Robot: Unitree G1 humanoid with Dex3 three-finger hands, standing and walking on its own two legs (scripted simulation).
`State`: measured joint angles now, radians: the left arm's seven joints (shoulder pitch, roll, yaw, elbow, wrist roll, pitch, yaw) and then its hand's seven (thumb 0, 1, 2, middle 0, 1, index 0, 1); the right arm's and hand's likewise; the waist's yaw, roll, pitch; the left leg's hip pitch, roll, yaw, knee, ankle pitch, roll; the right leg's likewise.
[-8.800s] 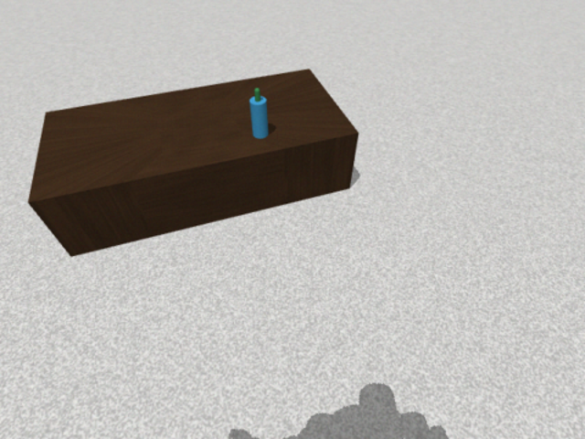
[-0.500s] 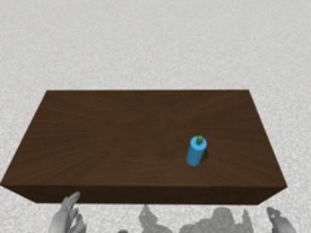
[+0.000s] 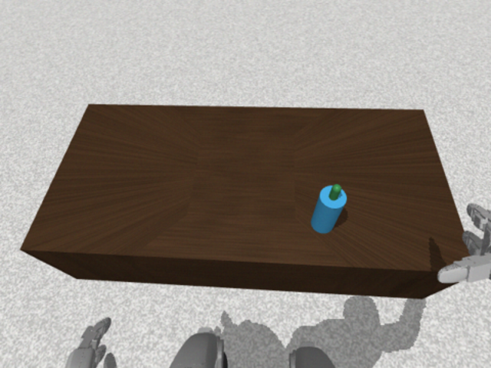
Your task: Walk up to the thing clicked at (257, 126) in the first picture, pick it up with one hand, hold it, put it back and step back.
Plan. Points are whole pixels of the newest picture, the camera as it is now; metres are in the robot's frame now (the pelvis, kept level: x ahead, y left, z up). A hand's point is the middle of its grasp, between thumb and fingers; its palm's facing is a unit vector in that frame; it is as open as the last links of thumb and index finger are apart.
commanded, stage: go down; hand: right
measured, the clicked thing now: (329, 206) +0.52 -0.17 -0.27
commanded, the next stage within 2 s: approach in 1.34 s
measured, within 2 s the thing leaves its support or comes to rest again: neither
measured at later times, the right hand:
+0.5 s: hand (471, 207) +0.39 -0.35 -0.01, palm faces +0.13 +0.99 -0.11, open 17.2 cm
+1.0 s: hand (475, 185) +0.43 -0.36 +0.00, palm faces +0.12 +0.99 -0.08, open 17.3 cm
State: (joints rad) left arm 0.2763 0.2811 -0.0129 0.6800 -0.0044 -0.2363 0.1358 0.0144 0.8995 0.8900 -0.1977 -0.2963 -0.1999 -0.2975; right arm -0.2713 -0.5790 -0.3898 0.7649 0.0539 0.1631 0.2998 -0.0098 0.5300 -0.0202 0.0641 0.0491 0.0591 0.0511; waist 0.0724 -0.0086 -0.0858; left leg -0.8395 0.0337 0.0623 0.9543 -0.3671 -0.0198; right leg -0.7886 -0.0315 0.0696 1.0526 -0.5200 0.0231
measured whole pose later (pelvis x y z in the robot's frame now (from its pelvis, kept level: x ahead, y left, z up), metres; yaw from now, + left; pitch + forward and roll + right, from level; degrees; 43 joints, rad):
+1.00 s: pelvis -0.01 -0.01 -0.03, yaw +2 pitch +24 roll +4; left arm 0.34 0.30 -0.10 0.66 0.03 -0.14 0.03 0.01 0.90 0.89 -0.20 -0.31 -0.21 -0.31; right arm -0.72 -0.88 -0.64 1.26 0.05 -0.26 0.55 -0.01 0.49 -0.03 0.07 0.05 0.07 0.05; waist 0.13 0.03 -0.09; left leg -1.11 0.02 0.05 1.08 -0.38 -0.03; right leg -1.07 -0.04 0.06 1.22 -0.56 0.01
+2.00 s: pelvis -0.05 -0.01 -0.23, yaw +4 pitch +36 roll +7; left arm 0.18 0.32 -0.15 0.61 0.09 -0.13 -0.02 0.01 0.90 0.90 -0.19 -0.30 -0.19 -0.30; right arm -0.99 -0.90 -0.72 1.28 0.09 -0.51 0.61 -0.02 0.54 -0.02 0.07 0.04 0.06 0.04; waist 0.23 0.01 -0.08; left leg -1.90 0.04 0.06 1.80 -0.54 -0.04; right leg -1.85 -0.01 0.13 1.98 -0.76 0.02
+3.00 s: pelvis -0.08 -0.01 -0.31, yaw +1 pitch +36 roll +5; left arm 0.22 0.32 -0.07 0.61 0.09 0.00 -0.06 0.01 0.87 0.93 -0.21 -0.31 -0.19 -0.33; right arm -1.05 -0.54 -0.42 1.07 -0.02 -0.43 0.17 -0.02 0.52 -0.05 0.04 0.04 0.04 0.04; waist 0.23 -0.01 -0.10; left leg -2.16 0.09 0.00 2.06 -0.53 -0.05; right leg -2.10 0.06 0.09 2.21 -0.74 0.02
